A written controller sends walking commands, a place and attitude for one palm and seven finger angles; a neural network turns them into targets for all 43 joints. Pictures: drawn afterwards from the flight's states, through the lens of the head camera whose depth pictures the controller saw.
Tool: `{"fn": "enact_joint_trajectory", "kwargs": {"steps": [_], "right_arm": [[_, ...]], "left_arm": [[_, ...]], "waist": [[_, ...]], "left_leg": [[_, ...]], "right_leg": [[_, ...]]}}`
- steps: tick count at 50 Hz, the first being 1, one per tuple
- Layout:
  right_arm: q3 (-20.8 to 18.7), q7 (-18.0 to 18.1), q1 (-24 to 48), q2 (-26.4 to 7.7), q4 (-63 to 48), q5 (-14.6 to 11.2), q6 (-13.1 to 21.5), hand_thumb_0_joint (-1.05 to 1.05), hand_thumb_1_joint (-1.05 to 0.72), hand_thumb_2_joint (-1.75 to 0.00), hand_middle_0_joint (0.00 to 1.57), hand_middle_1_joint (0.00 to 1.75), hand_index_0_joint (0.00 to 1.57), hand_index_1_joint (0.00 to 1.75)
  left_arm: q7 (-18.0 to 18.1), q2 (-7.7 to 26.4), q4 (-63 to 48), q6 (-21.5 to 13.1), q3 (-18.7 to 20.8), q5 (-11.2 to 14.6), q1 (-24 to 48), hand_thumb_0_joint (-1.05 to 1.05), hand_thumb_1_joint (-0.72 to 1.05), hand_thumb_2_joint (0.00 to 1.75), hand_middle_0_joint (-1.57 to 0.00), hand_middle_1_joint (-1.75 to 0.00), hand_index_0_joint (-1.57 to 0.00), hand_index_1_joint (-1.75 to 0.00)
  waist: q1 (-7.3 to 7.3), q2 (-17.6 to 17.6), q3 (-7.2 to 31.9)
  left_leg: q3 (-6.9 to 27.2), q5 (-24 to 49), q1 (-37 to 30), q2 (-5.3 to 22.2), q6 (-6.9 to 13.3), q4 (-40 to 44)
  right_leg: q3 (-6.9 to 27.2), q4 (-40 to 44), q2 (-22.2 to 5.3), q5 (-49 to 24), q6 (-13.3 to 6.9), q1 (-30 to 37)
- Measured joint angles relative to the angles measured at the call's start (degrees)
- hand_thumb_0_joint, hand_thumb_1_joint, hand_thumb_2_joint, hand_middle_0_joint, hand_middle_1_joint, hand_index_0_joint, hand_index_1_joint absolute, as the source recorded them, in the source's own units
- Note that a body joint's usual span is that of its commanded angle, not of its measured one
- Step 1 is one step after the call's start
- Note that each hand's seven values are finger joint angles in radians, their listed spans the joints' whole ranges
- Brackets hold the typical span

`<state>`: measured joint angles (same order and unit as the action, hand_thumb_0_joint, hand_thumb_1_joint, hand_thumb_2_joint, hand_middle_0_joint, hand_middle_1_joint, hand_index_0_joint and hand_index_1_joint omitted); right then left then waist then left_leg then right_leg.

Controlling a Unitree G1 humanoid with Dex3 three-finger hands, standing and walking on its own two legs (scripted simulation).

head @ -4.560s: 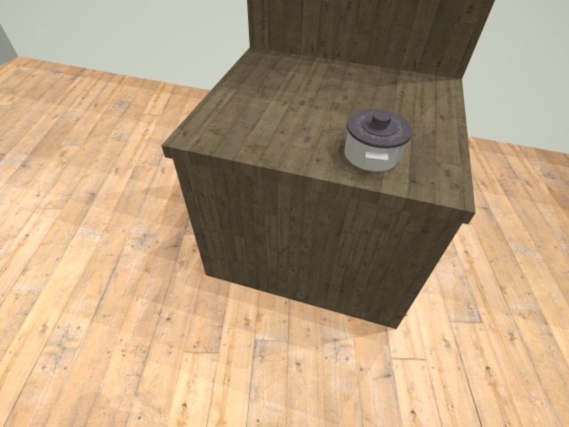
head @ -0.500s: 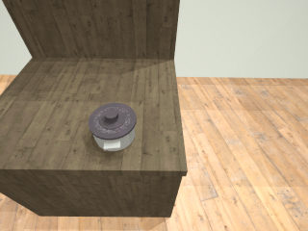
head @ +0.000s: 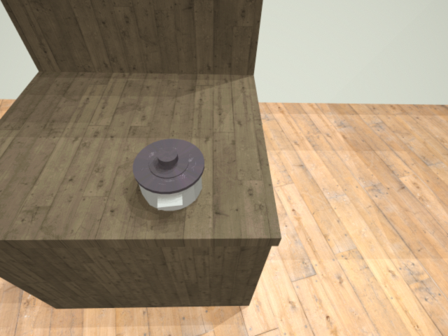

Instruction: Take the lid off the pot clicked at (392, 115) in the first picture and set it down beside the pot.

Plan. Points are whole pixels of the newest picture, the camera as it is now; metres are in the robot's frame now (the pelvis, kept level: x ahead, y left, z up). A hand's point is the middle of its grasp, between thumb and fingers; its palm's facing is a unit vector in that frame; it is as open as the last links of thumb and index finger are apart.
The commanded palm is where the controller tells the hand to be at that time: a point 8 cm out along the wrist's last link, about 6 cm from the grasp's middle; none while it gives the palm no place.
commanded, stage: look again from close up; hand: left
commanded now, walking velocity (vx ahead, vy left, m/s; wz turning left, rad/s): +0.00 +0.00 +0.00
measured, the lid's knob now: (167, 156) +0.46 +0.15 +0.04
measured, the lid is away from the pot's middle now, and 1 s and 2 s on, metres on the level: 0.00 0.00 0.00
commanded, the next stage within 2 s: lift the closed hand beside the body in 0.44 s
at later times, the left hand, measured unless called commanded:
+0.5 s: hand out of the picture +0.01 +0.19 -0.17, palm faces -0.01 -0.98 -0.22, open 7.4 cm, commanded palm none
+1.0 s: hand out of the picture +0.10 +0.20 -0.05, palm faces +0.22 -0.91 -0.35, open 3.9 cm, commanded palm +0.07 +0.24 -0.02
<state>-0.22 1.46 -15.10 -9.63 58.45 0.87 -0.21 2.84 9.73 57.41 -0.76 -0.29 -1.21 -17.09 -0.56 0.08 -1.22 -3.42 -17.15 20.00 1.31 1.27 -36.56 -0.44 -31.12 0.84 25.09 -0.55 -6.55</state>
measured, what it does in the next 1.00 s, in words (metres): stands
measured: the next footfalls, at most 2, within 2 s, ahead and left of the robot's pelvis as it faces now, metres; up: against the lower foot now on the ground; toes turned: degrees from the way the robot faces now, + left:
none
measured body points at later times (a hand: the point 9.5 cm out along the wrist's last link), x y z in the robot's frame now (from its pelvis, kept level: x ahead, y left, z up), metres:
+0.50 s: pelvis +0.00 +0.00 +0.01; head +0.03 +0.01 +0.46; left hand +0.01 +0.24 -0.15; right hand +0.04 -0.23 -0.14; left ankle +0.02 +0.10 -0.73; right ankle -0.09 -0.12 -0.73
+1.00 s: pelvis -0.02 -0.03 +0.00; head +0.01 -0.04 +0.45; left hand +0.09 +0.25 -0.03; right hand +0.20 -0.27 -0.07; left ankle +0.02 +0.10 -0.73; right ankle -0.09 -0.12 -0.73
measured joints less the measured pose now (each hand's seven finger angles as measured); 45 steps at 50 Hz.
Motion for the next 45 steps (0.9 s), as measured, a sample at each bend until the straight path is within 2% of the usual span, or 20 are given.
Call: {"fn": "enact_joint_trajectory", "kwargs": {"steps": [13,28,29,30,31,32,34,36,39,42,45], "right_arm": [[0.6,-0.4,0.8,-0.1,0.0,-0.2,0.6,0.00,-0.92,-0.90,0.20,0.30,0.20,0.30],[0.9,-0.4,2.9,0.0,1.7,-0.4,0.9,0.00,-0.91,-0.90,0.20,0.30,0.20,0.30],[0.8,-0.6,2.2,-0.2,0.1,-1.3,1.5,0.00,-0.91,-0.90,0.20,0.30,0.20,0.30],[1.0,-0.5,1.0,-0.5,-2.0,-2.3,3.6,0.00,-0.91,-0.90,0.20,0.30,0.20,0.30],[1.1,-0.2,0.2,-0.9,-3.5,-2.9,6.1,0.01,-0.90,-0.90,0.20,0.30,0.20,0.30],[1.0,-0.2,0.1,-1.3,-4.5,-3.0,8.0,0.01,-0.90,-0.90,0.20,0.30,0.20,0.30],[0.4,-0.9,1.1,-2.1,-6.6,-2.7,9.5,0.01,-0.90,-0.90,0.20,0.30,0.20,0.30],[-0.4,-1.8,3.2,-2.6,-9.4,-2.0,8.7,0.01,-0.90,-0.90,0.20,0.30,0.20,0.30],[-1.3,-2.3,6.0,-2.6,-14.4,-1.6,6.9,0.01,-0.90,-0.90,0.20,0.30,0.20,0.30],[-1.6,-1.8,7.0,-3.5,-19.6,-1.6,5.8,0.01,-0.90,-0.90,0.20,0.30,0.20,0.30],[-1.6,-0.7,8.0,-4.8,-23.0,-1.7,4.3,0.01,-0.90,-0.90,0.20,0.30,0.20,0.30]], "left_arm": [[-0.5,2.4,-1.0,0.5,0.0,0.0,1.4,0.00,0.91,0.89,-0.20,-0.30,-0.20,-0.30],[-0.6,1.3,1.1,0.2,-1.0,0.2,-1.0,0.00,0.91,0.89,-0.20,-0.30,-0.20,-0.30],[-0.4,1.4,-4.3,2.1,-1.1,2.2,-2.1,0.00,0.91,0.89,-0.20,-0.30,-0.20,-0.30],[0.6,1.6,-13.1,3.1,-1.7,3.7,-4.1,0.01,0.91,0.89,-0.21,-0.31,-0.21,-0.30],[1.8,1.6,-21.2,2.8,-1.6,4.1,-5.8,0.01,0.91,0.89,-0.22,-0.32,-0.22,-0.31],[2.9,1.3,-27.3,2.1,-1.2,3.7,-6.8,0.01,0.91,0.89,-0.23,-0.33,-0.23,-0.32],[4.5,0.2,-33.1,0.5,0.3,1.8,-6.3,0.01,0.91,0.89,-0.26,-0.37,-0.26,-0.36],[4.4,-0.3,-34.5,-0.3,2.1,0.0,-4.5,0.01,0.91,0.89,-0.31,-0.42,-0.31,-0.41],[3.2,0.5,-39.7,0.0,4.0,-0.3,-5.7,0.00,0.91,0.89,-0.40,-0.52,-0.40,-0.51],[2.4,1.9,-45.3,-0.6,4.3,0.1,-9.4,0.00,0.91,0.89,-0.51,-0.64,-0.51,-0.63],[1.9,3.0,-45.5,-1.0,5.0,0.6,-10.4,0.00,0.90,0.89,-0.63,-0.77,-0.63,-0.76]], "waist": [[0.11,1.0,0.0],[0.79,1.9,-1.0],[0.87,2.0,-1.4],[1.22,1.8,-2.0],[1.54,1.6,-2.2],[1.47,1.3,-2.0],[0.53,0.2,-1.0],[-0.60,-0.6,0.2],[-1.48,-0.8,1.5],[-1.34,-1.3,2.6],[-0.72,-1.7,2.6]], "left_leg": [[-1.2,3.1,-1.1,-1.7,1.0,5.4],[-1.1,3.6,-3.5,-1.7,0.4,7.4],[-0.8,3.8,-3.2,-2.0,0.4,7.4],[-0.4,4.1,-3.1,-2.3,0.3,7.6],[-0.1,4.5,-3.0,-2.7,0.1,8.0],[0.2,5.0,-3.0,-2.9,0.1,8.6],[1.1,6.1,-1.9,-3.1,0.1,9.3],[1.8,6.7,0.3,-2.8,-0.1,8.8],[2.2,6.7,2.4,-1.6,-0.6,7.5],[2.7,6.1,3.5,-0.7,-1.2,6.1],[3.4,5.5,4.5,-0.3,-1.5,4.5]], "right_leg": [[0.8,3.0,-1.8,-2.0,1.1,-0.3],[0.7,4.7,-1.7,-2.5,0.6,2.0],[0.4,4.1,-1.9,-2.2,0.6,1.6],[-0.1,3.6,-2.2,-2.0,0.5,1.4],[-0.4,3.4,-2.4,-1.9,0.3,1.1],[-0.7,3.4,-2.6,-2.0,0.3,1.0],[-1.7,4.0,-2.6,-2.5,0.5,0.2],[-2.4,3.5,-2.1,-2.9,0.2,-1.8],[-2.6,2.7,-0.9,-3.1,-0.5,-3.8],[-2.8,2.3,0.0,-3.0,-1.1,-4.3],[-3.5,1.1,0.6,-2.4,-1.5,-4.9]]}}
